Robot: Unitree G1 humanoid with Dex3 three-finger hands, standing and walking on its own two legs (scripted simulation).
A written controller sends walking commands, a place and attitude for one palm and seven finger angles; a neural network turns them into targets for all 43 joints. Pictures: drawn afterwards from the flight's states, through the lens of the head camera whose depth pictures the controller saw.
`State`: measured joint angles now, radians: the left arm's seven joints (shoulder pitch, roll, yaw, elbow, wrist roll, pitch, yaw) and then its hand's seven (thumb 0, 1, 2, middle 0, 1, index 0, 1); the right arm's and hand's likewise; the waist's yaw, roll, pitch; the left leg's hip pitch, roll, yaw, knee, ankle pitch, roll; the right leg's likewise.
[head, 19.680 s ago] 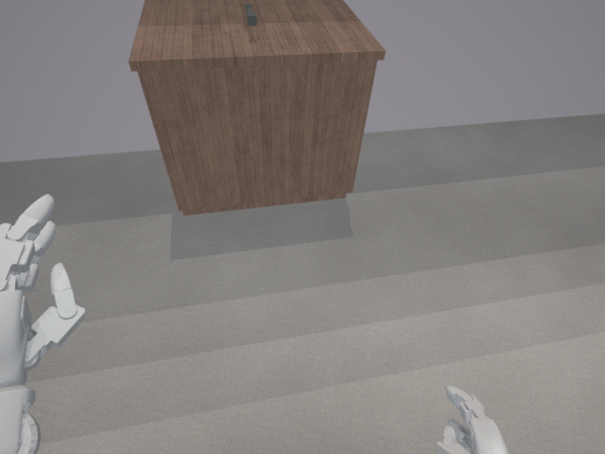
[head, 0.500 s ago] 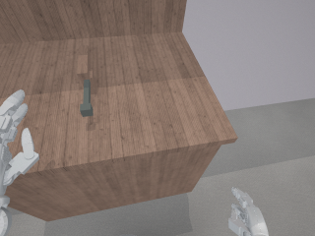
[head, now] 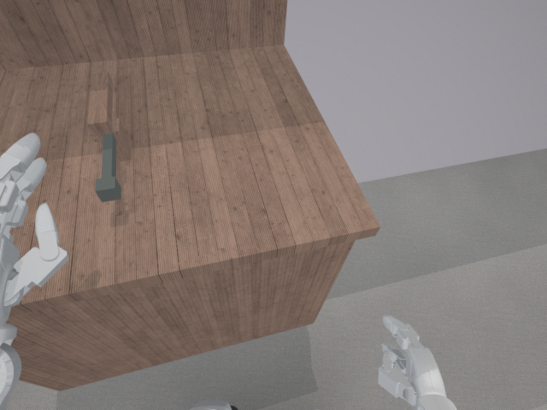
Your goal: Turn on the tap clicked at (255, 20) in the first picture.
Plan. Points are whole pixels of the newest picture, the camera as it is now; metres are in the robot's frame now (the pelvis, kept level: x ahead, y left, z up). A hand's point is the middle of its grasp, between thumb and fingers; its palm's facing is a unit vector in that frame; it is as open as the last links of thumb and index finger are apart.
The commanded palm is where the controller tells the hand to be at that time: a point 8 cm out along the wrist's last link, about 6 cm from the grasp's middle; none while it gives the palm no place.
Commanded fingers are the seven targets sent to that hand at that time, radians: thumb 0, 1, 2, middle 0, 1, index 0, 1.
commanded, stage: shuffle to correct the standing spot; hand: left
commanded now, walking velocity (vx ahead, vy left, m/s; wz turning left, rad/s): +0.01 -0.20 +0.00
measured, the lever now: (108, 189) +0.39 +0.31 +0.05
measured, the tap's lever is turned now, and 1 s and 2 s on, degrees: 0 0 0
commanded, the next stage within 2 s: come to a stop and stand still in 0.08 s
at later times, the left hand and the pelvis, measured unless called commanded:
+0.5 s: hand (60, 224) +0.24 +0.24 +0.19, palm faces +0.37 -0.78 -0.50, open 7.4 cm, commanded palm +0.17 +0.26 +0.18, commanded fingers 0.00 0.90 0.90 -0.20 -0.30 -0.20 -0.30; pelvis +0.01 -0.02 +0.00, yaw +1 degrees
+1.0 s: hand (56, 179) +0.30 +0.28 +0.18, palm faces +0.32 -0.83 -0.46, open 7.4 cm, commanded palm +0.24 +0.32 +0.18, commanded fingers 0.00 0.90 0.90 -0.20 -0.30 -0.20 -0.30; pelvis +0.06 +0.05 +0.00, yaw -2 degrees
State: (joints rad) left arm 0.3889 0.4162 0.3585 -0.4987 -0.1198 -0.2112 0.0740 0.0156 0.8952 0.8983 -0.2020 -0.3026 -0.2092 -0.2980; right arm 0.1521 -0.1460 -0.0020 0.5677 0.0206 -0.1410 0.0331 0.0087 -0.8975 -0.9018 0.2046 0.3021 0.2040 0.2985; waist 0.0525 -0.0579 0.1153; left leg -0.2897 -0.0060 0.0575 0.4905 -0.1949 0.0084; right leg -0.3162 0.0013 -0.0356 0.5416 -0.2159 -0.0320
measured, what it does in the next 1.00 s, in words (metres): shifts its weight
